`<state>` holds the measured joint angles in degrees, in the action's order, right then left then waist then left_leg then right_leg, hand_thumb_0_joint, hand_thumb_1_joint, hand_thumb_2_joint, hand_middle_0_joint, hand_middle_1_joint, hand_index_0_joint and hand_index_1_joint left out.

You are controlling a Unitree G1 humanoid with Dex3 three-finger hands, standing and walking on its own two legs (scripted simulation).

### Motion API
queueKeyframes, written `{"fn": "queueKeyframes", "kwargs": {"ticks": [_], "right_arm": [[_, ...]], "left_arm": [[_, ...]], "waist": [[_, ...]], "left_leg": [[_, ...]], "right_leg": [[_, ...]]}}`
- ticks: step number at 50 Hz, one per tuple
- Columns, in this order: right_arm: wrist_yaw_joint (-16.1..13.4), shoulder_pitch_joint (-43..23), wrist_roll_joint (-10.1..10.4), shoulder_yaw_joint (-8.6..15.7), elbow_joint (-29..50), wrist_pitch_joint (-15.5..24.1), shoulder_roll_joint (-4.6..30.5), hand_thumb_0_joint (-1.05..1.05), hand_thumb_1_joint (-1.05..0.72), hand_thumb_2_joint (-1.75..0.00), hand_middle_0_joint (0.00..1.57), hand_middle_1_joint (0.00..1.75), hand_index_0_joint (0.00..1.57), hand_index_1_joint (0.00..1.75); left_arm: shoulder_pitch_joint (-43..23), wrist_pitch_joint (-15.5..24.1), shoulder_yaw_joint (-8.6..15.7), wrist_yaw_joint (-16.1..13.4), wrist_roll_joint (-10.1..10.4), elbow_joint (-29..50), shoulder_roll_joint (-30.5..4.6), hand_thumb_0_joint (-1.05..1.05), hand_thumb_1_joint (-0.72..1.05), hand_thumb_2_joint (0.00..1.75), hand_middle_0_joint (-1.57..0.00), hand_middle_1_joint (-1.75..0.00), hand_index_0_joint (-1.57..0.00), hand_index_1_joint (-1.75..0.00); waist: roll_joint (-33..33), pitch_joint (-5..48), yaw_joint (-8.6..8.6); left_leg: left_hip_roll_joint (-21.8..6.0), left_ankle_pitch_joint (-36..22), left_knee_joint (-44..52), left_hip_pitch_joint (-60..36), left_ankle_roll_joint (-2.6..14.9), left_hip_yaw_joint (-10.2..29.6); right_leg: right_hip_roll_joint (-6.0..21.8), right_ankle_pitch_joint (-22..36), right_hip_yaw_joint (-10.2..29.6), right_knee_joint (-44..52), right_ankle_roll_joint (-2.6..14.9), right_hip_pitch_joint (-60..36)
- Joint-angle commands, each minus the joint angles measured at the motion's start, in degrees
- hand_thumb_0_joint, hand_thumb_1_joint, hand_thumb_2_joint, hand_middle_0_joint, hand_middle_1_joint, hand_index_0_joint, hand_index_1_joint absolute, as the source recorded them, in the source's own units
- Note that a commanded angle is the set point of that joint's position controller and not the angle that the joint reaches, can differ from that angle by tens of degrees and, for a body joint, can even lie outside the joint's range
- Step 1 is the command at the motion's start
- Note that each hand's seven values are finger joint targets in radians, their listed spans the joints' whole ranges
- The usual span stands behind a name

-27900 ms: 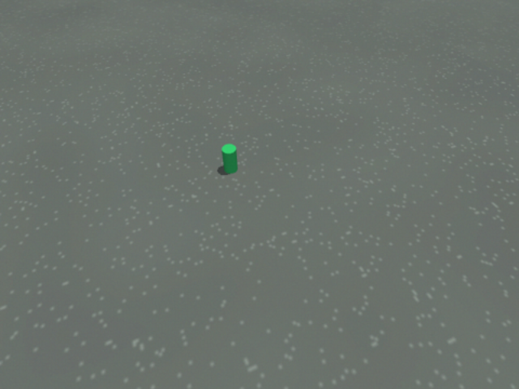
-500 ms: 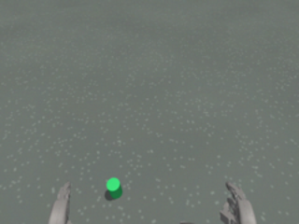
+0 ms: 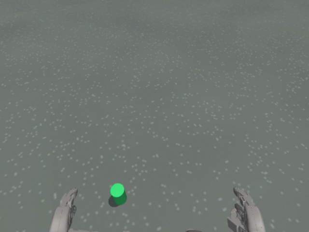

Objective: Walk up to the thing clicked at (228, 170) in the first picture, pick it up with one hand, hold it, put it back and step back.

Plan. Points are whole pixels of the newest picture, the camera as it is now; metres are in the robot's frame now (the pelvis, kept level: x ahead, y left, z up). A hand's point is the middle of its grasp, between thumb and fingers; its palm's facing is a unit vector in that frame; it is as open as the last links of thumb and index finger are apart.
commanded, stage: stand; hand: left
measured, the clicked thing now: (119, 194) +0.43 +0.20 -0.65
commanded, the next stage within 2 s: none
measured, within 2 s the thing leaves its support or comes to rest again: neither
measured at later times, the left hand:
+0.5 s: hand out of the picture +0.09 +0.24 -0.11, palm faces +0.00 -0.94 -0.35, open 7.5 cm
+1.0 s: hand out of the picture +0.03 +0.25 -0.10, palm faces +0.02 -0.94 -0.35, open 7.4 cm
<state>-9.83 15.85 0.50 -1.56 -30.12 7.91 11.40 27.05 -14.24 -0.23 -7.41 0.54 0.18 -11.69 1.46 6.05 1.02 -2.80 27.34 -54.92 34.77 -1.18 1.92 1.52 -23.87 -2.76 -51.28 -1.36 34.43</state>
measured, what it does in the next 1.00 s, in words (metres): rises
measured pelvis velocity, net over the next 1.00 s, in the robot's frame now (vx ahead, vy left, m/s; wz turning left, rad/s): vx -0.01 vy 0.00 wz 0.02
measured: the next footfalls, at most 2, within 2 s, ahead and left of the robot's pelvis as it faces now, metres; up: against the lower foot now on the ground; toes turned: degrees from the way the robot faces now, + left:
none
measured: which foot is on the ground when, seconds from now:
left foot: down 0.00-1.00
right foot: down 0.00-1.00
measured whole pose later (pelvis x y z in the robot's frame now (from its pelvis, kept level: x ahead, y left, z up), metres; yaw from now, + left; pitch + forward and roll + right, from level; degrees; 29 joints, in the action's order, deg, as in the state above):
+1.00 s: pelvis -0.01 +0.00 +0.05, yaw +1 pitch -4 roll +0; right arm -0.1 9.1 -1.2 0.8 -62.9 -0.3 17.7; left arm 9.7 0.3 0.5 -0.5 -1.4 -64.1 -18.4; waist 1.2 -3.5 -0.9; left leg -0.5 11.3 -23.3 8.2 -0.9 0.9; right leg 3.3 -10.3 -2.8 -23.5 -1.7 9.2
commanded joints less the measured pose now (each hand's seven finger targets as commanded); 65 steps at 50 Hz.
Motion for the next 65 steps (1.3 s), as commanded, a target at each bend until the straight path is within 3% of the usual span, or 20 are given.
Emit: {"fn": "queueKeyframes", "kwargs": {"ticks": [1,4,7,8,9,11,12,15,16,20,27,29,34,41,47,53,60,65], "right_arm": [[-0.87,-3.52,-0.34,3.31,9.34,3.19,7.31,0.0,-0.9,-0.9,0.2,0.3,0.2,0.3],[-0.95,-3.6,-0.38,2.94,9.09,3.3,6.83,0.0,-0.9,-0.9,0.2,0.3,0.2,0.3],[-0.87,-3.75,-0.39,3.1,9.65,3.24,6.88,0.0,-0.9,-0.9,0.2,0.3,0.2,0.3],[2.55,-7.52,-7.0,5.72,-2.65,-0.91,15.96,0.0,-0.9,-0.9,0.2,0.3,0.2,0.3],[4.33,-6.04,-7.39,6.17,-5.06,-2.65,15.71,0.0,-0.9,-0.9,0.2,0.3,0.2,0.3],[6.0,-6.17,-6.3,5.97,-5.5,-4.02,14.47,0.0,-0.9,-0.9,0.2,0.3,0.2,0.3],[6.8,-6.26,-5.21,5.61,-6.31,-4.09,13.82,0.0,-0.9,-0.9,0.2,0.3,0.2,0.3],[8.41,-6.25,-3.52,6.2,-8.72,-4.2,14.65,0.0,-0.9,-0.9,0.2,0.3,0.2,0.3],[8.62,-6.88,-3.37,6.35,-9.38,-4.44,14.37,0.0,-0.9,-0.9,0.2,0.3,0.2,0.3],[8.76,-7.65,-3.5,6.43,-13.01,-5.07,14.92,0.0,-0.9,-0.9,0.2,0.3,0.2,0.3],[8.81,-6.76,-2.95,5.98,-18.9,-6.1,15.91,0.0,-0.9,-0.9,0.2,0.3,0.2,0.3],[8.78,-7.19,-2.76,5.86,-20.58,-6.22,16.37,0.0,-0.9,-0.9,0.2,0.3,0.2,0.3],[8.68,-7.23,-2.46,5.34,-24.03,-6.5,17.32,0.0,-0.9,-0.9,0.2,0.3,0.2,0.3],[8.63,-8.23,-2.07,4.93,-27.24,-6.7,17.94,0.0,-0.9,-0.9,0.2,0.3,0.2,0.3],[8.82,-8.41,-1.88,4.73,-29.18,-6.77,17.41,0.0,-0.9,-0.9,0.2,0.3,0.2,0.3],[9.01,-8.86,-1.84,4.55,-30.28,-7.13,17.38,0.0,-0.9,-0.9,0.2,0.3,0.2,0.3],[9.01,-9.45,-1.78,4.16,-31.26,-6.89,17.56,0.0,-0.9,-0.9,0.2,0.3,0.2,0.3],[8.84,-9.58,-1.68,4.11,-31.65,-6.85,18.52,0.0,-0.9,-0.9,0.2,0.3,0.2,0.3]], "left_arm": [[-2.53,3.3,3.08,-0.91,-0.51,11.62,-5.96,0.0,0.3,0.9,-0.2,-0.3,-0.2,-0.3],[-2.68,3.14,2.79,-0.95,-0.49,10.36,-5.72,0.0,0.54,0.9,-0.2,-0.3,-0.2,-0.3],[-1.65,3.24,3.01,-0.84,-0.59,10.59,-5.71,0.0,0.78,0.9,-0.2,-0.3,-0.2,-0.3],[-12.05,9.21,5.75,1.94,-5.73,-9.51,-13.44,0.0,0.86,0.9,-0.2,-0.3,-0.2,-0.3],[-9.65,11.56,6.0,3.42,-6.46,-15.57,-13.7,0.0,0.9,0.9,-0.2,-0.3,-0.2,-0.3],[-11.53,13.94,5.5,4.83,-5.97,-18.8,-14.7,0.0,0.9,0.9,-0.2,-0.3,-0.2,-0.3],[-11.99,14.76,5.13,5.33,-5.03,-21.25,-14.43,0.0,0.9,0.9,-0.2,-0.3,-0.2,-0.3],[-12.94,15.72,4.91,6.03,-3.53,-27.45,-14.76,0.0,0.9,0.9,-0.2,-0.3,-0.2,-0.3],[-13.45,15.85,4.75,6.01,-3.38,-29.45,-14.72,0.0,0.9,0.9,-0.2,-0.3,-0.2,-0.3],[-15.66,16.59,4.48,5.64,-3.12,-36.4,-15.23,0.0,0.9,0.9,-0.2,-0.3,-0.2,-0.3],[-16.9,16.31,4.01,5.42,-2.54,-46.33,-16.57,0.0,0.9,0.9,-0.2,-0.3,-0.2,-0.3],[-16.28,16.42,3.75,5.5,-2.4,-48.97,-16.84,0.0,0.9,0.9,-0.2,-0.3,-0.2,-0.3],[-17.7,16.18,3.22,5.56,-2.18,-53.61,-17.3,0.0,0.9,0.9,-0.2,-0.3,-0.2,-0.3],[-18.27,15.73,2.84,5.9,-2.11,-58.92,-17.85,0.0,0.9,0.9,-0.2,-0.3,-0.2,-0.3],[-19.9,16.11,2.77,5.88,-2.12,-61.22,-18.55,0.0,0.9,0.9,-0.2,-0.3,-0.2,-0.3],[-20.89,16.01,2.64,5.86,-2.04,-62.5,-18.84,0.0,0.9,0.9,-0.2,-0.3,-0.2,-0.3],[-21.51,16.28,2.66,5.98,-1.71,-63.55,-18.65,0.0,0.9,0.9,-0.2,-0.3,-0.2,-0.3],[-22.0,16.04,2.9,6.08,-1.64,-64.18,-19.14,0.0,0.9,0.9,-0.2,-0.3,-0.2,-0.3]], "waist": [[1.27,5.98,0.04],[0.51,3.54,0.19],[0.3,4.5,-0.11],[-2.8,-4.04,-1.62],[-4.05,-0.01,-2.06],[-4.21,-0.72,-0.95],[-1.45,0.03,-1.31],[-1.38,0.63,-1.97],[-1.4,0.21,-2.19],[-0.26,0.02,-2.11],[0.24,-5.35,-1.63],[-0.19,-4.92,-1.92],[0.41,-6.36,-1.66],[0.77,-9.09,-1.89],[-1.59,-7.89,-1.63],[-2.03,-8.44,-1.69],[-1.29,-6.44,-1.86],[-0.71,-7.11,-1.82]], "left_leg": [[2.08,-13.02,9.87,-3.15,0.97,-1.21],[2.29,-10.16,9.98,-1.66,1.23,-1.47],[2.36,-9.52,9.99,-1.68,1.28,-1.51],[0.25,-16.71,12.9,-4.97,2.93,2.39],[0.06,-16.47,11.56,-7.36,4.41,0.96],[0.97,-13.16,12.92,-8.67,4.92,1.27],[0.75,-13.04,14.27,-10.42,5.14,1.82],[0.51,-12.91,16.55,-12.24,4.5,2.23],[0.47,-12.25,17.48,-12.18,4.46,2.46],[-0.33,-18.6,19.47,-15.53,4.07,3.15],[-1.45,-13.06,27.87,-16.32,3.78,4.93],[-1.58,-14.95,28.25,-18.61,3.54,4.67],[-2.34,-15.73,32.66,-20.71,3.02,5.18],[-2.84,-9.68,38.54,-20.43,2.44,5.97],[-2.48,-14.85,37.71,-23.77,2.08,4.64],[-2.41,-14.62,37.84,-24.04,2.11,4.13],[-3.15,-19.26,38.15,-25.76,2.02,3.89],[-3.42,-19.2,38.99,-25.97,1.87,3.73]], "right_leg": [[-2.32,9.81,-1.78,7.05,1.89,-5.28],[-2.14,7.52,-1.65,7.89,1.65,-4.43],[-2.15,6.91,-1.63,8.0,1.66,-4.8],[2.26,8.78,3.17,8.6,4.57,-10.18],[3.42,9.74,5.0,9.85,5.74,-11.3],[3.89,8.25,6.9,11.81,6.24,-9.91],[3.95,8.45,6.44,11.49,5.84,-11.59],[3.99,10.62,6.02,12.78,5.04,-13.76],[4.1,10.6,5.85,13.76,4.7,-14.22],[4.36,16.75,4.94,14.74,3.92,-17.41],[4.53,11.24,5.07,21.48,3.65,-20.2],[5.07,13.12,5.35,23.4,3.59,-21.6],[5.25,13.09,5.23,27.36,2.98,-24.06],[4.88,10.88,4.43,30.22,2.11,-25.95],[6.08,11.0,5.52,33.12,1.89,-26.51],[6.28,8.68,5.76,34.94,1.74,-26.1],[6.55,15.17,5.52,34.74,1.73,-28.33],[6.42,15.27,5.49,35.12,1.74,-28.29]]}}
